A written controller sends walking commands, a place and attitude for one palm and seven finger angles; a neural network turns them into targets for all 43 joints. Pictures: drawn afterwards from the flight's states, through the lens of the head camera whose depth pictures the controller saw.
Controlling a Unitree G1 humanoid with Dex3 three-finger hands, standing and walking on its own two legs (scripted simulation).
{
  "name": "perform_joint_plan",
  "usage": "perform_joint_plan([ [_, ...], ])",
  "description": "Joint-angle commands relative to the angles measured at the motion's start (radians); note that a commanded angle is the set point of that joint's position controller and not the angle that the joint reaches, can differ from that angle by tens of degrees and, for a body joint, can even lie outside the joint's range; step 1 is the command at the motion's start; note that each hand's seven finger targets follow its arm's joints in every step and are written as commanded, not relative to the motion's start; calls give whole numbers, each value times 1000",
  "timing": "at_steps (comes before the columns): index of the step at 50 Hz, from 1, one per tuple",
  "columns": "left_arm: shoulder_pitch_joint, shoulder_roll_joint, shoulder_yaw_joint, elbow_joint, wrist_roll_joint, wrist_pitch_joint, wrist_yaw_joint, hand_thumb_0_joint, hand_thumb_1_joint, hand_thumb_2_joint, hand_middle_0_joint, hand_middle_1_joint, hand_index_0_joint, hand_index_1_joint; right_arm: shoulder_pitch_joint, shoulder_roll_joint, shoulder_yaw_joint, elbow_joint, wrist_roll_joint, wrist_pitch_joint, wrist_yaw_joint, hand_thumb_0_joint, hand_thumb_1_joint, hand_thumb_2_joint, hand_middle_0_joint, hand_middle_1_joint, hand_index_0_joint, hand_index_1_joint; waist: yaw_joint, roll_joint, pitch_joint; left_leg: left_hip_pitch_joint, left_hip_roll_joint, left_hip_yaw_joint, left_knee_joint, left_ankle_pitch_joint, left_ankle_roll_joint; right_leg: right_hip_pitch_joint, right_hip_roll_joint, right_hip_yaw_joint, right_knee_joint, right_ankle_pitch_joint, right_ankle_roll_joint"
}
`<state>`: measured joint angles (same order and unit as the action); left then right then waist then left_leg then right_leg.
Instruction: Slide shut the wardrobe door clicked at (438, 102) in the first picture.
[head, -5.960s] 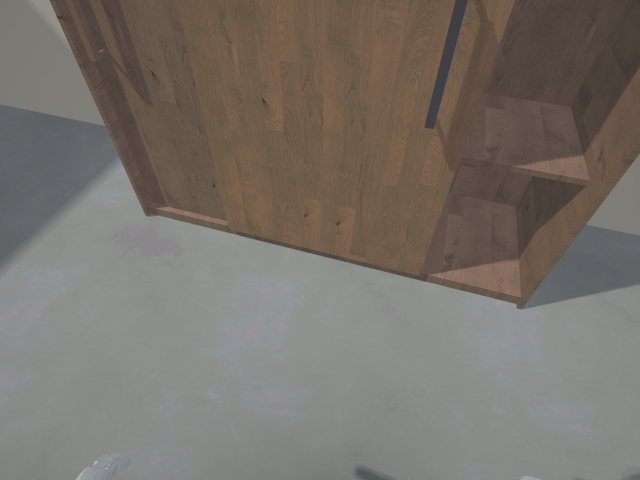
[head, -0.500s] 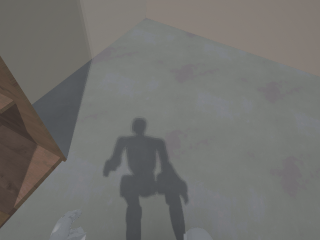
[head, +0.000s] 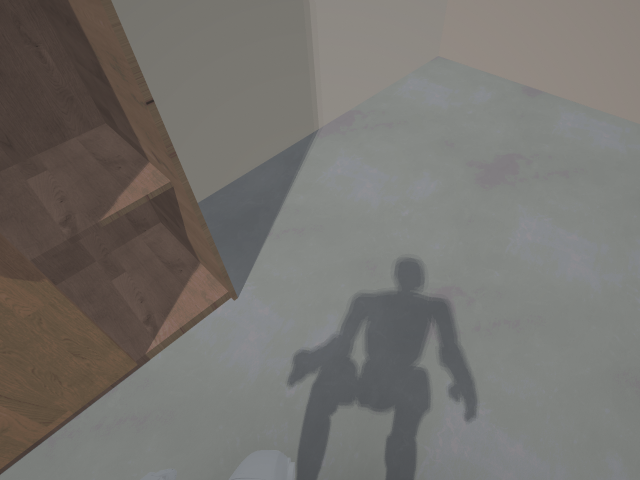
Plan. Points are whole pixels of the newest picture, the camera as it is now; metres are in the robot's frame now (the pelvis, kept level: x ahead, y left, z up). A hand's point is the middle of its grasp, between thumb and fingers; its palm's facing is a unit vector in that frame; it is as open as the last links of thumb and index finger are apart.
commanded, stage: turn to face it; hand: left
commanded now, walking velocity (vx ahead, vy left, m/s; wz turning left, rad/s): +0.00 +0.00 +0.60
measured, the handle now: out of the picture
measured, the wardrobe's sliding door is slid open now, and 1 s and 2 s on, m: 0.37 0.37 0.37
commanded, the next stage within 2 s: take the last steps up to it in 1.26 s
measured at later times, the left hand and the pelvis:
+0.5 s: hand out of the picture -0.06 +0.31 -0.19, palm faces +0.36 -0.91 -0.21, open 7.4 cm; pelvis -0.03 +0.09 +0.00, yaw +18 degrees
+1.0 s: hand out of the picture -0.04 +0.33 -0.15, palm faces +0.50 -0.83 -0.25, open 7.4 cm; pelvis -0.05 +0.08 +0.00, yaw +32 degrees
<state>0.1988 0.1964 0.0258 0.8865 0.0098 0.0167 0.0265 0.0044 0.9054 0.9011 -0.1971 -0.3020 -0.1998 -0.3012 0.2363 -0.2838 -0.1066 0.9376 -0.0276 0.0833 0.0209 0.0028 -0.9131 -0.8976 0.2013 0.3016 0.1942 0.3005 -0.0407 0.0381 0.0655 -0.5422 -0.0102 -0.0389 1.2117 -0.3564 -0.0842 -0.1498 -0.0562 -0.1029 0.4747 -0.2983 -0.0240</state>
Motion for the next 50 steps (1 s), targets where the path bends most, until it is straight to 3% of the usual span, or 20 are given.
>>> perform_joint_plan([
  [1,59,184,50,-61,7,-29,10,0,900,900,-200,-300,-200,-300,-66,-61,-6,-77,3,-8,5,0,-900,-900,200,300,200,300,46,-222,1,-86,36,18,22,11,-12,39,-252,117,-144,427,-75],
  [5,112,205,56,-47,15,-27,10,0,900,900,-200,-300,-200,-300,-151,-51,7,-98,8,-12,9,0,-900,-900,200,300,200,300,71,-249,-16,-62,44,55,-115,-44,-9,96,-277,78,-117,515,-92],
  [9,138,234,65,-39,22,-17,9,0,900,900,-200,-300,-200,-300,-210,-32,26,-123,16,-24,13,0,-900,-900,200,300,200,300,94,-278,-38,65,35,120,-337,-78,15,77,-300,33,-70,574,-94],
  [11,131,250,76,-36,23,-13,8,0,900,900,-200,-300,-200,-300,-188,-30,31,-125,18,-37,11,0,-900,-900,200,300,200,300,92,-288,-80,138,24,146,-465,-73,34,100,-310,8,-19,604,-84],
  [13,127,255,79,-31,16,-10,4,0,900,900,-200,-300,-200,-300,-122,-55,25,-118,15,-49,8,0,-900,-900,200,300,200,300,55,-252,-130,284,4,166,-674,59,49,75,-290,-54,103,588,-31],
  [14,125,243,79,-34,7,-8,1,0,900,900,-200,-300,-200,-300,-42,-101,12,-98,11,-60,8,0,-900,-900,200,300,200,300,7,-148,-187,469,42,113,-804,233,72,-31,-274,-83,282,502,16],
  [15,108,178,69,-75,-3,-8,-8,0,900,900,-200,-300,-200,-300,40,-231,-21,-88,7,-73,0,0,-900,-900,200,300,200,300,-40,184,-241,698,324,-243,-821,645,185,-354,-123,-98,534,-115,102],
  [16,62,147,50,-104,2,3,-4,0,900,900,-200,-300,-200,-300,103,-291,-33,-67,25,-68,-8,0,-900,-900,200,300,200,300,-55,257,-268,702,444,-353,-796,1030,285,-464,-72,12,668,-393,122],
  [17,39,166,50,-106,6,16,2,0,900,900,-200,-300,-200,-300,98,-268,-24,-62,27,-62,-14,0,-900,-900,200,300,200,300,-48,146,-233,643,449,-270,-788,974,303,-454,-105,59,718,-353,110],
  [18,11,154,55,-89,8,22,7,0,900,900,-200,-300,-200,-300,60,-222,-16,-66,20,-68,-26,0,-900,-900,200,300,200,300,-43,178,-191,578,376,-262,-804,913,281,-458,-98,83,743,-295,113],
  [20,20,174,67,-57,8,19,-3,0,900,900,-200,-300,-200,-300,-48,-164,6,-98,15,-71,-33,0,-900,-900,200,300,200,300,7,155,-108,486,270,-174,-821,813,228,-446,-90,108,773,-155,119],
  [21,45,172,69,-45,8,20,-8,0,900,900,-200,-300,-200,-300,-71,-150,12,-104,16,-74,-33,0,-900,-900,200,300,200,300,28,144,-99,471,237,-146,-832,782,206,-431,-80,100,775,-109,123],
  [22,58,171,71,-30,8,19,-12,0,900,900,-200,-300,-200,-300,-69,-142,15,-104,19,-78,-32,0,-900,-900,200,300,200,300,35,95,-114,468,222,-146,-845,735,196,-416,-74,99,773,-68,125],
  [24,63,168,72,-24,11,24,-10,0,900,900,-200,-300,-200,-300,-56,-135,14,-104,18,-79,-31,0,-900,-900,200,300,200,300,39,89,-100,436,200,-155,-874,641,177,-404,-64,109,757,-16,131],
  [27,44,171,74,-26,13,27,-5,0,900,900,-200,-300,-200,-300,-23,-129,12,-95,20,-78,-31,0,-900,-900,200,300,200,300,39,93,-94,441,192,-203,-903,539,166,-423,-60,128,729,23,142],
  [33,-52,172,77,-55,10,25,4,0,900,900,-200,-300,-200,-300,58,-114,2,-71,14,-77,-38,0,-900,-900,200,300,200,300,13,83,-78,464,194,-353,-927,413,179,-463,-42,168,675,11,146],
  [37,-96,173,76,-62,8,26,7,0,900,900,-200,-300,-200,-300,88,-102,1,-61,10,-74,-42,0,-900,-900,200,300,200,300,2,92,-60,440,185,-423,-949,300,189,-458,-30,182,622,-2,138],
  [41,-121,161,70,-69,4,28,9,0,900,900,-200,-300,-200,-300,117,-99,0,-50,5,-67,-44,0,-900,-900,200,300,200,300,-11,60,-65,421,185,-497,-967,182,213,-426,-5,182,541,-46,122],
  [48,-126,131,56,-72,0,24,11,0,900,900,-200,-300,-200,-300,149,-92,0,-24,-2,-55,-46,0,-900,-900,200,300,200,300,-22,67,-100,419,169,-557,-959,183,250,-332,50,168,396,-121,92],
  [50,-94,127,52,-66,-4,24,15,0,900,900,-200,-300,-200,-300,136,-100,1,-24,-2,-50,-44,0,-900,-900,200,300,200,300,-10,84,-107,392,170,-567,-961,165,258,-280,63,167,356,-127,82],
])
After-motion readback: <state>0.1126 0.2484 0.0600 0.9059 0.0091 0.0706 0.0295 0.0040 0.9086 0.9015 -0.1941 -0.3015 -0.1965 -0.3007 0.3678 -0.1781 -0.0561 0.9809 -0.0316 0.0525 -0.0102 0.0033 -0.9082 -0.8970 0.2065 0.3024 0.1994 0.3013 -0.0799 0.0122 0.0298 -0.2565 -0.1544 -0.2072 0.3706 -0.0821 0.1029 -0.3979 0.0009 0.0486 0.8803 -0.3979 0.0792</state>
